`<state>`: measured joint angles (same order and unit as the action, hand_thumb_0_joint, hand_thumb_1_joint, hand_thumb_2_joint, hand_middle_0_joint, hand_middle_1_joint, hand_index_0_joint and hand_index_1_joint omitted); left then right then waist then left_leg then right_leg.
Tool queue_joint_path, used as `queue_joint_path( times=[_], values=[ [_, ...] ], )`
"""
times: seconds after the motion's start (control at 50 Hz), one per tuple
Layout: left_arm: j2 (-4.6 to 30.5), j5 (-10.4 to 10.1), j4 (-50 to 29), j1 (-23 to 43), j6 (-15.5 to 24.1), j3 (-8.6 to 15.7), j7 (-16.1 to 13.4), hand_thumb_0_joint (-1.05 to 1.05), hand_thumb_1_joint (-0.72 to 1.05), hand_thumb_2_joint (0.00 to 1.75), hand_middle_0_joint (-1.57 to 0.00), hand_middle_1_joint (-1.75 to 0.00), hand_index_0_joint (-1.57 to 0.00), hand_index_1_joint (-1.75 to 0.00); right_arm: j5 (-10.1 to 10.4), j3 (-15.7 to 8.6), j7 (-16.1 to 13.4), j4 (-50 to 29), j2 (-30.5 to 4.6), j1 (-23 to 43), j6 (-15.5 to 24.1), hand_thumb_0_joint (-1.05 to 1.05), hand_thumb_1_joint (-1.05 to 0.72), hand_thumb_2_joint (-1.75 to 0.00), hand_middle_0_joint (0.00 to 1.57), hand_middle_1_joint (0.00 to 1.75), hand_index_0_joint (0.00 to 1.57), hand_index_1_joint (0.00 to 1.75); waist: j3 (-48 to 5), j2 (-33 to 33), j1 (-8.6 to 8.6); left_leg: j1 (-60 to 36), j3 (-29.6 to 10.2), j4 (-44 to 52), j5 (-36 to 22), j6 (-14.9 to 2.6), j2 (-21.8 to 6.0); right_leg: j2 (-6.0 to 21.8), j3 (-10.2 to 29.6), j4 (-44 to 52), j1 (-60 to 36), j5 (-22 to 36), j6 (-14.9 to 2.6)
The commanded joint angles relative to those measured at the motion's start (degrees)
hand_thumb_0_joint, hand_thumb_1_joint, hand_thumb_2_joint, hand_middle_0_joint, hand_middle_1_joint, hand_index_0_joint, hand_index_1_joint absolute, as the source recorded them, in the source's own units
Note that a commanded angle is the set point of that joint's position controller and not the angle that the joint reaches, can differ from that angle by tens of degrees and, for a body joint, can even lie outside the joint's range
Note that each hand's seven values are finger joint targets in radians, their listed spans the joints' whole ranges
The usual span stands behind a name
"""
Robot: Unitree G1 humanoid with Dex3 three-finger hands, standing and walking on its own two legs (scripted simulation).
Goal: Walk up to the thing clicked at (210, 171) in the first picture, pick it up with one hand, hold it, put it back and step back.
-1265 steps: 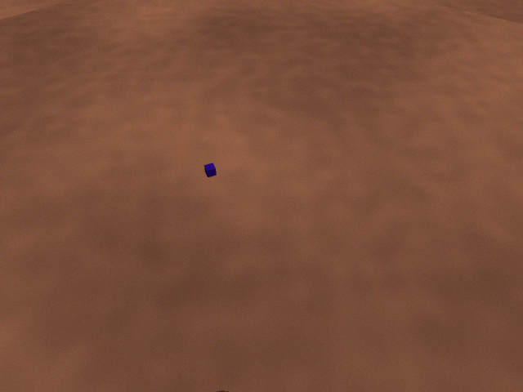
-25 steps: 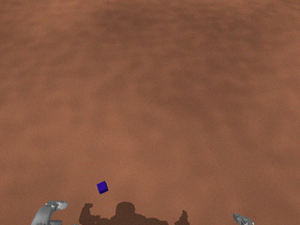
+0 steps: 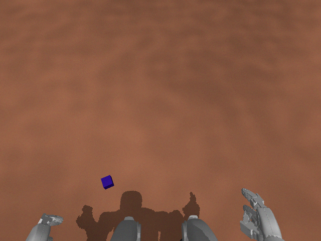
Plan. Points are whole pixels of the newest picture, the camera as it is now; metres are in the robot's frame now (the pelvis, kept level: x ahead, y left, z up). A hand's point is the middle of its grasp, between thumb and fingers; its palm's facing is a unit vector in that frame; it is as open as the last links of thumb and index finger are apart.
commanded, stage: rise first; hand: left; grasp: from above
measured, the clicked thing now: (107, 182) +0.42 +0.27 -0.65
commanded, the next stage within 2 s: none
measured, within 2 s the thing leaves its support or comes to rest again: neither
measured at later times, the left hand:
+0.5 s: hand (72, 217) +0.22 +0.31 -0.33, palm faces -0.41 -0.37 -0.84, open 13.2 cm
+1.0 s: hand (84, 196) +0.31 +0.31 -0.44, palm faces -0.41 -0.13 -0.90, open 12.6 cm
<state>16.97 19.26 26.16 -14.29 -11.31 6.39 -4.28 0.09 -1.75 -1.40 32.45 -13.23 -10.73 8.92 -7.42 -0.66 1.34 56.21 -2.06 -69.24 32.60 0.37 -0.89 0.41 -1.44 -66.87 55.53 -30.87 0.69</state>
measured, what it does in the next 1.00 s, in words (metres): lowers itself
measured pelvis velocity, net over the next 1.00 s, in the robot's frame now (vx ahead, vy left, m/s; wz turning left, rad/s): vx -0.09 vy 0.00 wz -0.06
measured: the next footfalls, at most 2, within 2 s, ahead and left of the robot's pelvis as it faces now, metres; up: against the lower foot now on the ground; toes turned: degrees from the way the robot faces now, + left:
none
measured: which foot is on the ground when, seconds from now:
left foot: down 0.00-1.00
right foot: down 0.00-1.00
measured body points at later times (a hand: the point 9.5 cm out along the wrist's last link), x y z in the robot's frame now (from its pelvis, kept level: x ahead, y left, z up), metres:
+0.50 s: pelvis -0.06 -0.01 -0.18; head +0.13 +0.00 +0.22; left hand +0.24 +0.32 -0.28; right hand +0.13 -0.28 -0.31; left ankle +0.00 +0.12 -0.64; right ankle +0.01 -0.13 -0.64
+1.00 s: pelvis -0.09 +0.00 -0.29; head +0.12 +0.04 +0.11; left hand +0.33 +0.32 -0.39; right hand -0.01 -0.28 -0.41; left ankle +0.00 +0.12 -0.64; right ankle +0.01 -0.13 -0.64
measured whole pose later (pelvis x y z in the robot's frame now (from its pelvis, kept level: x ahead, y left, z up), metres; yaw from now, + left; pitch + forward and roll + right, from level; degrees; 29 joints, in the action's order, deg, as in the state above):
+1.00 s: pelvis -0.09 +0.00 -0.29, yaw -4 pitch +34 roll -6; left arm 35.6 62.6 70.1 38.4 6.4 8.4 -22.3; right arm -4.3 -1.3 4.1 44.9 -15.5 -8.4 6.0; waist -7.5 0.0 6.9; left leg 122.2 -5.1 -127.5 39.5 0.2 0.4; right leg 0.4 -2.8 -123.0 120.2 -37.1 1.2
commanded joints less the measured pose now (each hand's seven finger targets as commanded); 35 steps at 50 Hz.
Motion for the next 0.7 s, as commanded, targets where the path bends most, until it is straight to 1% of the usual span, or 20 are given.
queue_joint_path(
  times=[0.0, 0.02, 0.08, 0.1, 0.12, 0.18, 0.2, 0.26, 0.32, 0.36, 0.38, 0.4, 0.42, 0.44, 0.5, 0.52, 0.54, 0.56, 0.62, 0.68],
  values=[
    [10.61, 2.05, -7.64, -0.44, 0.32, 4.25, -2.02, 0.00, -0.55, 0.94, -0.10, -1.05, -0.11, -1.04, 0.32, -3.52, -0.39, -6.84, -8.81, -0.55, 3.06, 0.00, -0.94, -0.90, 0.20, 0.30, 0.20, 0.30, -15.96, -2.78, 0.17, -7.93, 0.51, 4.45, -23.10, -0.50, 0.49, -0.87, -0.70, 2.73, -4.88, 17.86, -1.94],
    [10.87, 2.88, -6.24, 1.93, 0.68, 4.33, -2.29, 0.00, -0.57, 0.95, -0.10, -1.04, -0.11, -1.03, 0.33, -3.54, -0.35, -6.92, -8.91, -0.07, 3.24, 0.00, -0.94, -0.91, 0.20, 0.30, 0.20, 0.30, -15.21, -2.03, 0.78, -5.84, 0.31, 3.37, -21.47, -0.62, 0.49, -1.01, -0.63, 1.53, -2.54, 16.77, -1.98],
    [12.59, 5.92, -1.88, 5.43, 2.34, 4.97, -2.88, 0.00, -0.57, 0.93, -0.12, -1.05, -0.12, -1.04, 0.19, -3.37, -0.10, -6.09, -9.20, 1.22, 3.94, 0.00, -0.96, -0.91, 0.20, 0.30, 0.20, 0.30, -15.55, -2.13, 0.59, -0.59, 0.18, -0.98, -19.07, -0.66, 0.67, -1.09, -0.71, -3.47, 3.41, 14.33, -2.18],
    [12.65, 6.66, -1.10, 6.49, 3.21, 4.76, -3.01, 0.00, -0.58, 0.92, -0.14, -1.04, -0.14, -1.03, 0.16, -3.47, 0.21, -5.97, -9.39, 1.35, 4.18, 0.00, -0.98, -0.92, 0.20, 0.30, 0.20, 0.30, -16.46, -2.33, 0.59, 1.58, 0.32, -2.96, -18.40, -0.68, 0.88, -0.98, -0.61, -5.25, 5.18, 13.93, -2.16],
    [13.63, 7.85, -0.28, 7.96, 4.02, 5.43, -3.30, 0.00, -0.56, 0.92, -0.13, -1.03, -0.14, -1.02, 0.09, -3.72, 0.46, -5.53, -9.74, 1.45, 4.39, 0.00, -0.96, -0.91, 0.20, 0.30, 0.20, 0.30, -17.51, -2.75, 0.28, 2.99, 0.38, -4.46, -17.85, -0.63, 1.09, -0.92, -0.44, -6.91, 6.62, 13.59, -2.17],
    [14.89, 11.06, 1.27, 13.67, 6.81, 4.76, -4.37, 0.00, -0.51, 0.88, -0.19, -0.99, -0.19, -0.98, 0.17, -4.16, 0.99, -4.38, -10.24, 1.91, 5.06, 0.00, -0.96, -0.91, 0.20, 0.30, 0.20, 0.30, -20.77, -2.83, 0.52, 8.38, 1.21, -9.29, -13.59, -0.91, 1.48, -0.87, 0.32, -10.58, 11.35, 11.38, -1.96],
    [14.75, 12.56, 2.30, 13.79, 7.64, 4.35, -4.84, 0.00, -0.50, 0.86, -0.22, -0.97, -0.22, -0.96, 0.11, -4.29, 1.11, -3.79, -10.59, 1.98, 5.28, 0.00, -0.98, -0.92, 0.20, 0.30, 0.20, 0.30, -21.83, -3.12, 0.24, 9.59, 0.96, -10.22, -12.99, -0.56, 1.50, -0.91, 0.20, -12.78, 13.01, 10.52, -2.20],
    [18.73, 17.18, 4.83, 18.53, 10.15, 5.22, -6.87, 0.00, -0.45, 0.84, -0.26, -0.92, -0.26, -0.92, 0.16, -4.74, 1.54, -2.28, -11.40, 2.50, 5.34, 0.00, -0.97, -0.92, 0.20, 0.30, 0.20, 0.30, -25.97, -4.24, -0.44, 13.99, 0.97, -15.67, -13.57, -0.74, 1.62, -1.12, 0.26, -18.05, 18.11, 10.81, -2.23],
    [22.39, 20.24, 7.47, 23.06, 12.35, 6.39, -8.69, 0.00, -0.41, 0.81, -0.27, -0.92, -0.27, -0.92, 0.22, -4.96, 2.11, -0.63, -11.95, 2.42, 4.90, 0.00, -0.96, -0.92, 0.20, 0.30, 0.20, 0.30, -30.11, -4.02, -1.09, 18.97, 1.39, -21.03, -14.28, -1.04, 1.76, -1.17, 0.34, -22.45, 21.65, 11.76, -2.19],
    [23.04, 22.89, 10.37, 27.23, 13.35, 5.62, -10.10, 0.00, -0.39, 0.81, -0.25, -0.92, -0.26, -0.91, 0.04, -4.98, 2.50, 0.63, -12.19, 2.06, 4.39, 0.00, -0.94, -0.91, 0.20, 0.30, 0.20, 0.30, -31.32, -3.64, -0.94, 22.50, 1.87, -24.54, -13.65, -1.19, 1.80, -1.15, 0.31, -24.78, 23.94, 11.74, -2.04],
    [23.46, 23.81, 11.12, 29.71, 13.90, 5.51, -10.56, 0.00, -0.40, 0.82, -0.26, -0.92, -0.26, -0.91, -0.04, -5.12, 2.68, 0.86, -12.39, 2.02, 4.15, 0.00, -0.94, -0.91, 0.20, 0.30, 0.20, 0.30, -32.10, -3.35, -0.60, 24.34, 1.77, -25.58, -11.96, -1.08, 1.89, -1.22, 0.07, -25.92, 25.49, 10.13, -2.17],
    [24.84, 25.53, 13.38, 32.07, 14.11, 5.69, -11.10, 0.00, -0.38, 0.82, -0.24, -0.93, -0.25, -0.92, -0.13, -5.08, 2.83, 1.52, -12.56, 1.69, 3.79, 0.00, -0.92, -0.91, 0.20, 0.30, 0.20, 0.30, -32.00, -3.09, -0.92, 26.43, 2.13, -27.19, -11.01, -1.21, 1.87, -1.18, 0.12, -26.63, 26.39, 9.65, -2.00],
    [25.84, 26.25, 13.67, 34.70, 14.57, 5.82, -11.54, 0.00, -0.38, 0.81, -0.25, -0.93, -0.27, -0.92, -0.15, -5.36, 2.93, 1.69, -12.60, 1.54, 3.48, 0.00, -0.93, -0.91, 0.20, 0.30, 0.20, 0.30, -33.22, -2.53, -0.81, 28.36, 2.42, -28.60, -9.01, -1.28, 1.91, -1.25, 0.23, -27.16, 26.91, 8.05, -1.86],
    [28.08, 27.24, 14.45, 36.75, 14.90, 6.91, -12.08, 0.00, -0.35, 0.80, -0.26, -0.92, -0.27, -0.90, -0.43, -5.34, 3.09, 2.33, -12.79, 1.39, 3.19, 0.00, -0.92, -0.91, 0.20, 0.30, 0.20, 0.30, -34.48, -2.18, -1.32, 29.82, 2.69, -29.91, -8.18, -1.33, 1.94, -1.18, 0.40, -27.93, 26.54, 7.22, -1.78],
    [31.86, 30.27, 15.65, 44.58, 15.54, 7.49, -13.35, 0.00, -0.29, 0.76, -0.29, -0.90, -0.32, -0.87, -1.04, -5.52, 3.48, 2.97, -13.31, 0.92, 2.26, 0.00, -0.91, -0.90, 0.20, 0.30, 0.20, 0.30, -38.62, -2.85, -0.83, 31.56, 2.67, -32.55, -5.69, -1.32, 1.79, -1.28, -0.17, -30.63, 29.03, 3.85, -1.86],
    [31.49, 31.17, 17.01, 46.08, 15.76, 6.91, -13.72, 0.00, -0.30, 0.77, -0.30, -0.89, -0.32, -0.87, -1.23, -5.55, 3.44, 3.47, -13.25, 0.61, 1.96, 0.00, -0.92, -0.91, 0.20, 0.30, 0.20, 0.30, -38.77, -3.29, -0.82, 31.87, 2.64, -32.86, -4.71, -1.18, 1.76, -1.32, -0.54, -31.36, 30.22, 2.64, -1.92],
    [33.20, 32.09, 17.66, 47.87, 15.92, 7.73, -14.23, 0.00, -0.30, 0.76, -0.30, -0.90, -0.32, -0.87, -1.41, -5.64, 3.39, 3.99, -13.45, 0.61, 1.61, 0.00, -0.93, -0.91, 0.20, 0.30, 0.20, 0.30, -39.43, -3.91, -1.12, 31.44, 2.62, -33.48, -3.91, -1.14, 1.70, -1.35, -0.78, -31.92, 31.78, 1.40, -2.06],
    [33.02, 33.27, 18.92, 50.51, 16.02, 6.94, -14.55, 0.00, -0.28, 0.76, -0.29, -0.90, -0.32, -0.87, -1.65, -5.62, 3.36, 4.44, -13.74, 0.20, 1.31, 0.00, -0.92, -0.90, 0.20, 0.30, 0.20, 0.30, -39.27, -4.94, -0.07, 31.92, 2.41, -33.87, -2.52, -1.08, 1.67, -1.39, -1.23, -32.85, 33.76, -0.05, -2.20],
    [32.53, 35.02, 23.44, 53.62, 16.26, 5.62, -15.20, 0.00, -0.28, 0.76, -0.29, -0.89, -0.31, -0.87, -2.12, -5.74, 3.43, 5.38, -13.63, -0.21, 0.38, 0.00, -0.91, -0.90, 0.20, 0.30, 0.20, 0.30, -38.14, -4.43, 0.63, 34.24, 1.99, -34.96, 1.70, -1.23, 1.79, -1.60, -2.22, -34.37, 37.24, -4.38, -2.39],
    [34.28, 37.53, 27.68, 56.43, 16.49, 5.28, -16.26, 0.00, -0.25, 0.77, -0.28, -0.88, -0.30, -0.86, -2.71, -5.38, 3.47, 6.12, -13.43, -0.42, -0.38, 0.00, -0.88, -0.89, 0.20, 0.30, 0.20, 0.30, -34.66, -3.26, 1.30, 39.34, 1.95, -36.50, 6.03, -1.72, 2.22, -1.82, -2.39, -35.38, 39.38, -9.30, -2.44]
  ],
)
